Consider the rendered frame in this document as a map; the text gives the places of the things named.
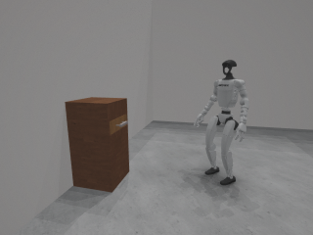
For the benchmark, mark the cabinet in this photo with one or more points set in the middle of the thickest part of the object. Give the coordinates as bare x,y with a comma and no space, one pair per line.
99,159

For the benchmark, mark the right robot hand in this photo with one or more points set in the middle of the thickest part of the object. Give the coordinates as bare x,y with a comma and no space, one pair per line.
198,120

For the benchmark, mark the left robot forearm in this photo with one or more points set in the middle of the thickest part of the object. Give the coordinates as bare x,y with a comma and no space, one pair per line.
243,113

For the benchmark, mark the left robot thigh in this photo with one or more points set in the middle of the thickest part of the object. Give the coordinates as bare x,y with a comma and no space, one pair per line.
227,136

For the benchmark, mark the drawer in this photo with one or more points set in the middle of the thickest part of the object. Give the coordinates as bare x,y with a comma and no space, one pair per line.
114,124

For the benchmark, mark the left robot hand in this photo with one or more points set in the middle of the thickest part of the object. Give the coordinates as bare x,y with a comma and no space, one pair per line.
241,129

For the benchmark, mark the robot left upper arm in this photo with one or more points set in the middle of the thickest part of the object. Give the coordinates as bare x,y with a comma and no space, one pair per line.
241,85

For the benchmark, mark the handle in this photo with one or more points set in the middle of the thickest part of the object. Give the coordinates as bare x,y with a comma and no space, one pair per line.
122,123

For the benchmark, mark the right robot forearm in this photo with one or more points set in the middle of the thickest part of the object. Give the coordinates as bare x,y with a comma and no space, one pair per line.
207,107

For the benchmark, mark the left robot foot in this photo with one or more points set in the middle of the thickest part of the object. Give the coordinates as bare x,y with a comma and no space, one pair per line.
228,180

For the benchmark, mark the robot right upper arm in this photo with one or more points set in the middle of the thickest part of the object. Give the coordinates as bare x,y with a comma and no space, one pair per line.
214,97

